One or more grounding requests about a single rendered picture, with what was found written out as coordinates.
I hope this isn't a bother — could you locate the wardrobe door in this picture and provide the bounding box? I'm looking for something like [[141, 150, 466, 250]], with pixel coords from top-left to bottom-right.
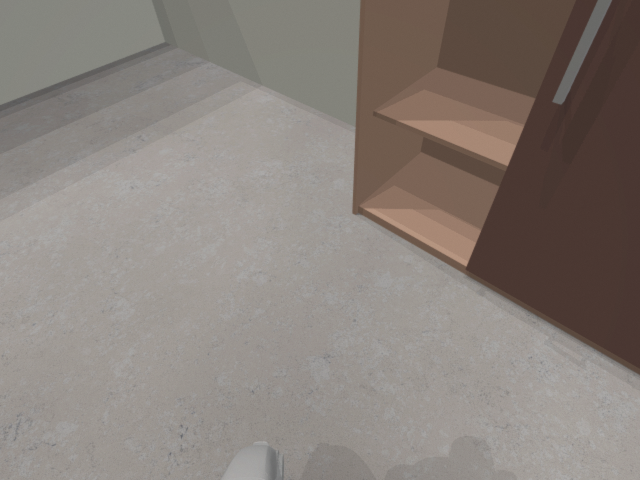
[[465, 0, 640, 369]]

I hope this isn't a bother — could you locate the left robot thigh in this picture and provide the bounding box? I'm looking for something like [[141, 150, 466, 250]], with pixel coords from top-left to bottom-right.
[[220, 445, 284, 480]]

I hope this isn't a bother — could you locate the handle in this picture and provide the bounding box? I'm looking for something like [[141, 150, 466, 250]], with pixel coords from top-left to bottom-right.
[[552, 0, 612, 105]]

